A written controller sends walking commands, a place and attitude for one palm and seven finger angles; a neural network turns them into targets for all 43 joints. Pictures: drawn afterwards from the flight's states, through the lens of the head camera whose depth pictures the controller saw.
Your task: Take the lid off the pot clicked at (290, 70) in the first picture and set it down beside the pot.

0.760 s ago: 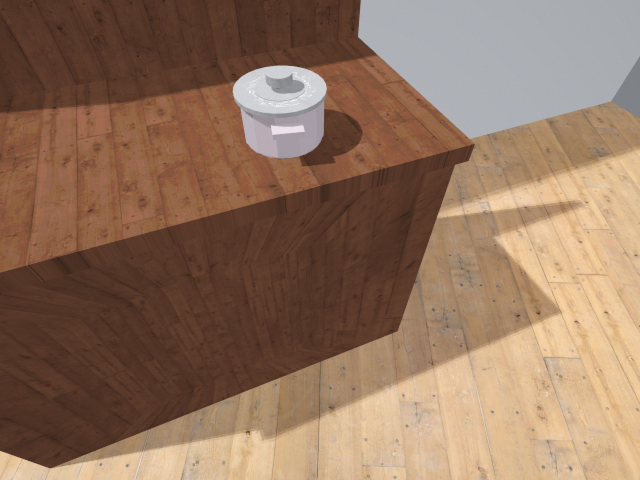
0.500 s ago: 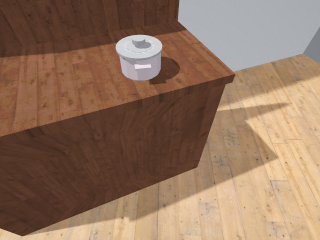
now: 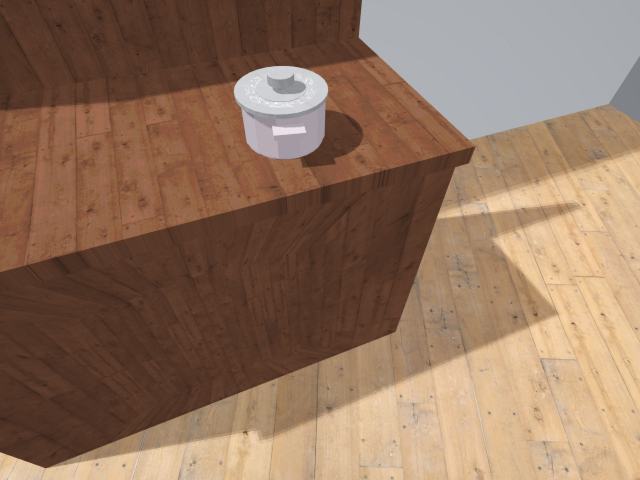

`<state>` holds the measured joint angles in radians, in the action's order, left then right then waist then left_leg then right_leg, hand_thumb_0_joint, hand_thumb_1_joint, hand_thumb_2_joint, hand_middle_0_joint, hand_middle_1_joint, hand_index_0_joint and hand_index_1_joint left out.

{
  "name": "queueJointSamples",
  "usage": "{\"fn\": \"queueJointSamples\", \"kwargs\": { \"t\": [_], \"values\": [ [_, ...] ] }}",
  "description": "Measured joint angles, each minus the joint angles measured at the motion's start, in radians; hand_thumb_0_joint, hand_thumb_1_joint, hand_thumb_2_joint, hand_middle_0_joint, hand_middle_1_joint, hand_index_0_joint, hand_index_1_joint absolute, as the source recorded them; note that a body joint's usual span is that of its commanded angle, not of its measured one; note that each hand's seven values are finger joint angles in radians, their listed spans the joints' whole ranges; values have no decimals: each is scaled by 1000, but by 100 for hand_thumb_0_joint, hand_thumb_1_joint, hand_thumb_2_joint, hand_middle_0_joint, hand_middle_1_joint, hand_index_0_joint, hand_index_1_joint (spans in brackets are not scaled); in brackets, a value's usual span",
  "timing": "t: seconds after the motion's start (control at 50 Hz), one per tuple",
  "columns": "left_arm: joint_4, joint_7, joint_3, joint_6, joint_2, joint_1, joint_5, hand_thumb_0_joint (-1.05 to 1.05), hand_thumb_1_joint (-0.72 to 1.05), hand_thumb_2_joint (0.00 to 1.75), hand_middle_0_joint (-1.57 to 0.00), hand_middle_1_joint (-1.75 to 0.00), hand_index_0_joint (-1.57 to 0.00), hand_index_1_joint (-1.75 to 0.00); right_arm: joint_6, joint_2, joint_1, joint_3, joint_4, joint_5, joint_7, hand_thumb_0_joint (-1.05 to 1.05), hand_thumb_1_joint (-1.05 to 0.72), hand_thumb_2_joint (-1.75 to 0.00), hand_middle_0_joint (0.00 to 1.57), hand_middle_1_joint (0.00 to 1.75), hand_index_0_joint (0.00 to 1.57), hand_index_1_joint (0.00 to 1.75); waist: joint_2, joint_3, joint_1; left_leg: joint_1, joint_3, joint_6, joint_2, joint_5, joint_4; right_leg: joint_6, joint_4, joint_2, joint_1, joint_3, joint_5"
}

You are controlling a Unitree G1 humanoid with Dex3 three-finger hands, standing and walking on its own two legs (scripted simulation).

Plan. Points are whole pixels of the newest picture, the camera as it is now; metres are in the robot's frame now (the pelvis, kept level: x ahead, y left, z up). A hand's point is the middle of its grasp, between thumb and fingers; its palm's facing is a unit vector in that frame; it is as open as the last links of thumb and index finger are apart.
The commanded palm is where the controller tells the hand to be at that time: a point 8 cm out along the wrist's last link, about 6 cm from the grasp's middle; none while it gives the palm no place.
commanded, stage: walk to a spot facing it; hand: left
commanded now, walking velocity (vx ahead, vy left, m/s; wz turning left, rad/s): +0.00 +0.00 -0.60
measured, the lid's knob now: (280, 77) +0.68 +0.11 +0.15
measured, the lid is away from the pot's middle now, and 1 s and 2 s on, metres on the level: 0.00 0.00 0.00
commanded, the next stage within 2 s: none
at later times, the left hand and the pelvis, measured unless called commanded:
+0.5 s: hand out of the picture +0.04 +0.16 -0.16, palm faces -0.13 -0.96 -0.26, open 7.4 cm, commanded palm none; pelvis -0.01 -0.03 +0.00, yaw -14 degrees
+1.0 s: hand (244, 426) +0.22 +0.13 -0.16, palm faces -0.51 -0.82 -0.26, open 7.4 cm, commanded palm none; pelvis +0.01 -0.01 +0.00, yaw -33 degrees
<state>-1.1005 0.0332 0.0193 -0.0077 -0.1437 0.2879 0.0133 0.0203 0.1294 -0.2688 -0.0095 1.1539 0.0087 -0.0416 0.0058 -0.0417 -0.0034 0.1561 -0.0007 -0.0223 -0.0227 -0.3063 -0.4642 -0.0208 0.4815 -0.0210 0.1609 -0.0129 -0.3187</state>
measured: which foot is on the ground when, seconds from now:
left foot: down 0.00-0.30, up 0.32-0.72, down 0.74-1.00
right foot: down 0.00-0.74, up 0.76-1.00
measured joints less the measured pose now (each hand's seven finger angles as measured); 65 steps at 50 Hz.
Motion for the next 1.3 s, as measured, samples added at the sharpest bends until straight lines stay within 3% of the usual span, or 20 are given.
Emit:
{"fn": "queueJointSamples", "kwargs": {
  "t": [0.2, 0.26, 0.32, 0.38, 0.44, 0.64, 0.72, 0.74, 0.8, 0.86, 0.9, 0.98, 1.04, 1.08, 1.1, 1.14, 1.18, 1.3],
  "values": [
    [48, -21, 37, 42, -15, 2, 2, 0, 90, 90, -20, -30, -20, -30, -20, 6, 12, -29, -65, 10, -4, 0, -91, -90, 21, 30, 20, 30, 7, -19, 13, 33, -74, -5, -20, -48, -79, -8, 139, -22, 92, -67, -46],
    [75, -30, 53, 49, -32, -1, 3, 0, 90, 90, -20, -30, -20, -30, -25, 16, 16, -40, -97, 15, 0, 0, -91, -90, 21, 30, 20, 30, 7, -34, 20, 46, -109, -17, -33, -74, -121, -17, 209, -17, 135, -43, -82],
    [103, -32, 60, 35, -33, -9, 6, 0, 91, 90, -20, -30, -20, -30, -42, 42, 24, -51, -114, 13, 2, 0, -90, -90, 21, 30, 20, 30, -32, -46, 15, 110, -79, -9, -60, -142, -262, -47, 216, -48, 139, -26, -82],
    [131, -18, 60, 19, -30, -4, -1, 0, 91, 90, -20, -30, -20, -30, -61, 67, 64, -55, -132, 9, 1, 1, -91, -90, 21, 30, 20, 30, -34, -63, 31, 216, -9, -5, -24, -203, -514, -60, 163, -67, 121, -47, -47],
    [143, -15, 57, 23, -28, 11, 0, 0, 90, 90, -20, -30, -20, -30, -59, 83, 112, -57, -171, 9, 2, 1, -91, -90, 20, 30, 20, 30, -24, -66, 39, 274, 10, -13, -7, -177, -589, -67, 97, -80, 98, -91, -2],
    [187, -26, 60, 44, -56, 15, 5, 0, 90, 90, -20, -30, -20, -30, -45, 79, 235, -45, -300, -7, 5, 1, -91, -90, 20, 30, 20, 30, 12, -53, 64, 256, 51, -21, 28, -117, -370, -46, 3, -114, 59, -235, 63],
    [213, -28, 68, 52, -87, 3, 2, 0, 90, 90, -20, -30, -20, -30, -29, 67, 226, -31, -338, -11, 6, 1, -91, -90, 20, 30, 20, 30, 28, -33, 59, 154, 60, -5, 41, -16, -125, -26, 50, -137, 79, -276, 38],
    [223, -30, 70, 54, -93, 3, 0, 0, 90, 90, -20, -30, -20, -30, -20, 71, 213, -27, -351, -8, 7, 0, -90, -90, 20, 30, 20, 30, 16, -20, 51, 128, 72, 5, 25, 55, -56, -20, 93, -155, 102, -269, 14],
    [234, -37, 82, 57, -136, -42, 5, 1, 90, 90, -20, -30, -20, -30, -21, 54, 181, -12, -358, 7, 14, 0, -90, -90, 21, 30, 20, 30, 63, -37, 53, 126, 28, 11, 30, 35, -90, 24, 370, -111, 213, -163, -159],
    [246, -51, 87, 60, -161, -77, 6, 1, 91, 90, -20, -30, -20, -30, -26, 49, 137, 3, -348, 16, 15, 0, -90, -90, 21, 30, 20, 30, 72, -49, 48, 98, -7, 11, 13, 23, -57, 55, 581, -55, 308, -79, -148],
    [254, -61, 85, 65, -166, -94, 4, 1, 91, 90, -20, -30, -20, -30, -28, 53, 109, 7, -336, 18, 16, 0, -90, -90, 21, 30, 20, 30, 63, -56, 42, 78, -29, 8, -4, 33, -29, 68, 612, -15, 335, -46, -133],
    [259, -75, 71, 73, -158, -121, 1, 0, 91, 90, -20, -30, -20, -30, -30, 77, 61, -1, -313, 20, 23, 1, -90, -90, 21, 30, 20, 30, 25, -71, 21, 50, -79, -7, -51, 27, -12, 73, 442, 45, 303, 7, -126],
    [258, -83, 60, 67, -148, -140, 1, 1, 91, 90, -20, -30, -20, -30, -29, 104, 27, -16, -300, 21, 27, 1, -90, -90, 21, 30, 20, 30, -6, -81, -2, 54, -114, -29, -89, -7, -56, 54, 257, 55, 235, 32, -75],
    [266, -84, 50, 46, -153, -142, 4, 0, 91, 90, -20, -30, -20, -30, -33, 122, -5, -27, -296, 17, 30, 1, -90, -90, 21, 30, 20, 30, -9, -73, -17, 98, -132, -39, -111, -60, -169, 20, 117, 55, 176, 29, 54],
    [265, -77, 48, 37, -145, -151, 3, 0, 91, 90, -20, -30, -20, -30, -42, 136, -5, -33, -285, 15, 29, 1, -90, -90, 21, 30, 20, 30, -24, -82, -22, 142, -108, -37, -118, -130, -279, 9, 139, 41, 186, 28, 59],
    [267, -62, 42, 34, -124, -160, 1, 0, 91, 90, -20, -30, -20, -30, -64, 159, 4, -44, -259, 11, 20, 1, -90, -90, 21, 30, 20, 30, -44, -97, -29, 222, -46, -29, -101, -207, -481, 6, 165, 19, 187, 19, 27],
    [268, -50, 39, 43, -109, -156, 3, 0, 90, 90, -20, -30, -20, -30, -72, 168, 10, -49, -244, 12, 15, 1, -90, -90, 20, 30, 20, 30, -40, -98, -30, 268, -30, -31, -85, -201, -568, 6, 150, 4, 173, -3, 21],
    [256, -46, 33, 62, -96, -136, 9, 0, 90, 90, -20, -30, -20, -30, -53, 139, 25, -46, -270, 5, 14, 1, -91, -90, 20, 30, 20, 30, 17, -74, -26, 255, -46, -39, -30, -134, -384, 9, 115, -19, 159, -90, 46]
  ]
}}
